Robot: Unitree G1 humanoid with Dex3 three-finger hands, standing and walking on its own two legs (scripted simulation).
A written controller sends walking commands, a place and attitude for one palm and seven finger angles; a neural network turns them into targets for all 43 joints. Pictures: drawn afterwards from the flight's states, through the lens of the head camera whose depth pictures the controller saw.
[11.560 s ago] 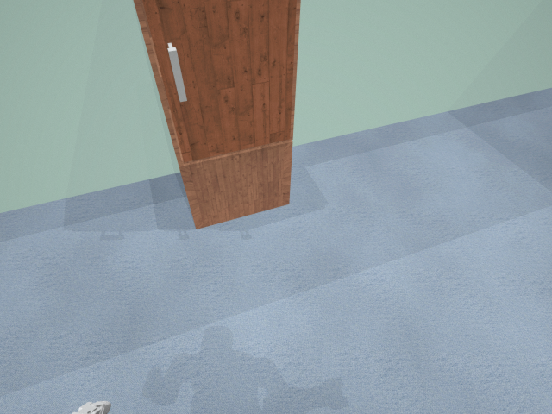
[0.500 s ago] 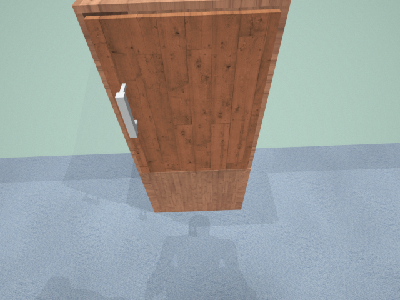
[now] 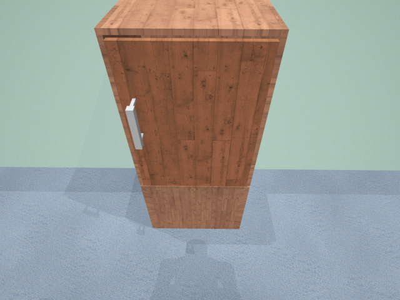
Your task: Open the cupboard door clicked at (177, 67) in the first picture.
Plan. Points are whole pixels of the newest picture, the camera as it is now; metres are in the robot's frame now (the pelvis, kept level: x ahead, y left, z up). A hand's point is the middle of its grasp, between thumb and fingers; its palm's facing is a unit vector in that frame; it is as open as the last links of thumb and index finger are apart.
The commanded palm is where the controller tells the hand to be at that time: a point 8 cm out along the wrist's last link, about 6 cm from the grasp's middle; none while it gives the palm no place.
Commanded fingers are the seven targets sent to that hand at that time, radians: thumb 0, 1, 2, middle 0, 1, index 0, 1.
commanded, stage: shuffle to correct the standing spot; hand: left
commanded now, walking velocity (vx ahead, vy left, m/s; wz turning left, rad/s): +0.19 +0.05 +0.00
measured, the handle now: (136, 124) +0.59 +0.23 +0.01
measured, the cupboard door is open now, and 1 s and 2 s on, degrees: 0 0 0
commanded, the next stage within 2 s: come to a stop and stand still in 0.16 s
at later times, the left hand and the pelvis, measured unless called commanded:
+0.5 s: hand out of the picture +0.09 +0.19 -0.18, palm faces +0.01 -0.97 -0.23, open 7.2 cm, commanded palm none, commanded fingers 0.00 0.90 0.90 -0.20 -0.30 -0.20 -0.30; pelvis +0.06 +0.01 -0.01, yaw -1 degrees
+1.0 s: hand out of the picture +0.05 +0.21 -0.17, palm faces +0.00 -0.97 -0.23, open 7.3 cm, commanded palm none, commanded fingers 0.00 0.90 0.90 -0.20 -0.30 -0.20 -0.30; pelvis +0.00 +0.02 -0.01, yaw -1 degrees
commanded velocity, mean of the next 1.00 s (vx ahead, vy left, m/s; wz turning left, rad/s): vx -0.01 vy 0.01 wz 0.00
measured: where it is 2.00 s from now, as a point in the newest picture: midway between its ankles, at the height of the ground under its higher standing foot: outside the picture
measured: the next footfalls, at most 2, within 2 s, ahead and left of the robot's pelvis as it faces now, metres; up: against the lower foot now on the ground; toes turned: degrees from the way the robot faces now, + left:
right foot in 0.42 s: +0.12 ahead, -0.09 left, +0.00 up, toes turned -2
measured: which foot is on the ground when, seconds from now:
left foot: down 0.00-1.00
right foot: down 0.00-0.20, up 0.22-0.40, down 0.42-1.00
